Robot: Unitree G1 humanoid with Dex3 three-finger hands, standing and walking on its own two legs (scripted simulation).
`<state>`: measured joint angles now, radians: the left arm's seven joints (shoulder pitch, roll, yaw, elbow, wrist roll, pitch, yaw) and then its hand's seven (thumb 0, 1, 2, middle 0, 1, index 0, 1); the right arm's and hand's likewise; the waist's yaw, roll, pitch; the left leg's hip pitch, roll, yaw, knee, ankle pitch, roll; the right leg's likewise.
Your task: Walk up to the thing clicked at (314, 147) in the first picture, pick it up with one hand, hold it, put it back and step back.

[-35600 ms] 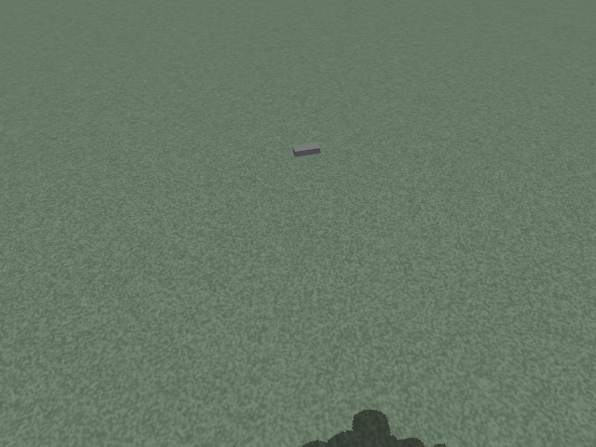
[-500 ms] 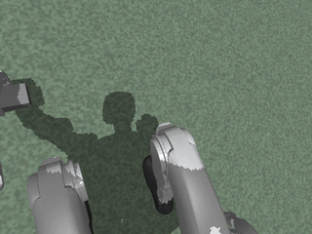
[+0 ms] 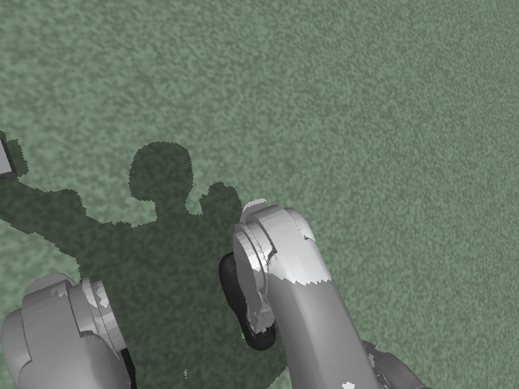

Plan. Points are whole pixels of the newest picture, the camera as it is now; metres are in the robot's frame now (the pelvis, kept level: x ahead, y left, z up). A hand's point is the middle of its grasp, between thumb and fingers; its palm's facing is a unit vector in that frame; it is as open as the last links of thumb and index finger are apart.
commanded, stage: rest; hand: left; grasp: from above
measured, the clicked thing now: out of the picture +0.49 +0.28 -0.27
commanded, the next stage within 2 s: open in 0.64 s
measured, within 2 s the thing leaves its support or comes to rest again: rests again in 0.32 s
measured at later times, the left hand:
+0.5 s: hand out of the picture +0.47 +0.29 -0.25, palm faces -0.45 -0.12 -0.88, open 8.3 cm
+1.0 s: hand out of the picture +0.48 +0.29 -0.25, palm faces -0.43 -0.11 -0.89, open 9.1 cm
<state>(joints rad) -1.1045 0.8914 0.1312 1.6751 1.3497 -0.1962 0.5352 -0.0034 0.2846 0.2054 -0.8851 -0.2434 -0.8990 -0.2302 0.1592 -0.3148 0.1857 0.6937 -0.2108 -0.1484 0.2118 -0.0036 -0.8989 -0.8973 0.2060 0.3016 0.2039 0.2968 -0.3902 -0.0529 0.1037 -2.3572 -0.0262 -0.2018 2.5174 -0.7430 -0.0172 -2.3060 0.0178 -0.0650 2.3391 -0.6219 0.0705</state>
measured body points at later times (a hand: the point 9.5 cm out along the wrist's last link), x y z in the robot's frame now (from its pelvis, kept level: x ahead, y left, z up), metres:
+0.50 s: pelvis +0.00 +0.01 -0.01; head +0.28 +0.12 +0.32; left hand +0.49 +0.30 -0.20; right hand +0.02 -0.26 -0.05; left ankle +0.06 +0.12 -0.28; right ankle +0.12 -0.14 -0.27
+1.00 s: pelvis -0.01 +0.01 -0.01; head +0.27 +0.12 +0.32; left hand +0.49 +0.30 -0.20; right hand +0.01 -0.25 -0.05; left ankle +0.06 +0.12 -0.28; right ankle +0.12 -0.14 -0.27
